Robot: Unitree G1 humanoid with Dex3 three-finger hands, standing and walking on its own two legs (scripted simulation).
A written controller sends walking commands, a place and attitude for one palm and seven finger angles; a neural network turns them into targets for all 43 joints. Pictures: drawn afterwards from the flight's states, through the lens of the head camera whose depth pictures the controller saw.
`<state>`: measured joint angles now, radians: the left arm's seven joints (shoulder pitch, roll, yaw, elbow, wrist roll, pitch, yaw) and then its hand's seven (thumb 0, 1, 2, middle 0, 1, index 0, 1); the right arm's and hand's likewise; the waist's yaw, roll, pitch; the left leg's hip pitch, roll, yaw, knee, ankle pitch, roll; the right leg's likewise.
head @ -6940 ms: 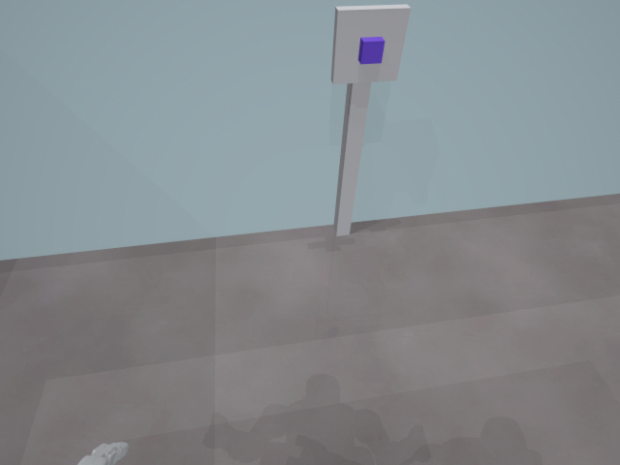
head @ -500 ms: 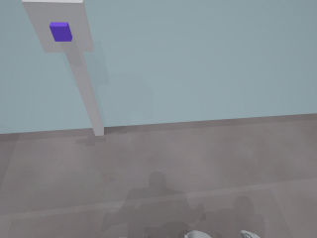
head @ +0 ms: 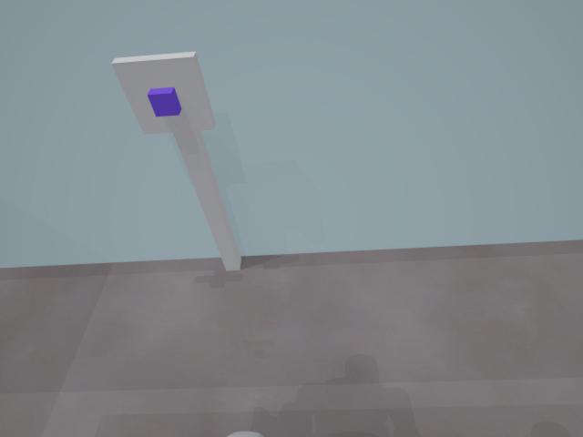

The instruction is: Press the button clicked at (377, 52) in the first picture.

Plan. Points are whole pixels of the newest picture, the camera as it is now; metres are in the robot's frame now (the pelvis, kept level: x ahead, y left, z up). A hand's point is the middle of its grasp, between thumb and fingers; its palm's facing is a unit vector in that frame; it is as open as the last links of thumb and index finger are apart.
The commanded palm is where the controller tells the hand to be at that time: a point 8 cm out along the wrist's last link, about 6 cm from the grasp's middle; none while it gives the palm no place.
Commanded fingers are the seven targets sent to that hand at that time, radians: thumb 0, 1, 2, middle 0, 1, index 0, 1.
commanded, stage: take the last steps up to it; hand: left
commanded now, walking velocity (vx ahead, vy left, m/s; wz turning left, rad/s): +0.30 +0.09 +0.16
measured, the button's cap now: (165, 101) +0.85 +0.36 +0.05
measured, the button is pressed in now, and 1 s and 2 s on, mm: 0 0 0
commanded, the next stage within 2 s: come to a stop and stand still in 1.12 s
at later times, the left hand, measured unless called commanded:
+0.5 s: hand out of the picture -0.07 +0.24 -0.18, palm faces +0.19 -0.97 -0.15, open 7.4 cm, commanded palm none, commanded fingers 0.00 0.90 0.90 -0.20 -0.30 -0.20 -0.30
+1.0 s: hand (175, 323) +0.37 +0.27 -0.18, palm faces -0.03 -0.98 -0.18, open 7.4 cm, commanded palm none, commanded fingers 0.00 0.90 0.90 -0.20 -0.30 -0.20 -0.30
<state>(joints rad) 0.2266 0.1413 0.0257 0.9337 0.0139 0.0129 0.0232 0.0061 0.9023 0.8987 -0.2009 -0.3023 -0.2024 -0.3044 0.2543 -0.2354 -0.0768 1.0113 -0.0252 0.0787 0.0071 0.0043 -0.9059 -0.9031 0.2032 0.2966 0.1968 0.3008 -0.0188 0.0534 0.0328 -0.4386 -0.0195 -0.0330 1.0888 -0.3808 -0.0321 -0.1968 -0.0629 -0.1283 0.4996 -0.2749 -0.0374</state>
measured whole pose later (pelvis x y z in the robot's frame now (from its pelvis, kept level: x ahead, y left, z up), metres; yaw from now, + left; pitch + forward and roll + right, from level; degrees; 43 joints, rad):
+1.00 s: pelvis +0.24 +0.11 -0.02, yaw +0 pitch -2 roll +0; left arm 0.09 0.17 0.04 1.00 0.02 -0.03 -0.01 0.01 0.91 0.90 -0.19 -0.30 -0.20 -0.30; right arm 0.55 -0.07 -0.01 1.21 -0.02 -0.04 -0.04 0.00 -0.91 -0.90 0.20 0.30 0.20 0.30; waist -0.06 0.00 0.08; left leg 0.09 0.02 0.20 0.54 -0.49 0.01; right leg -0.39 -0.01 -0.16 0.60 -0.16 -0.08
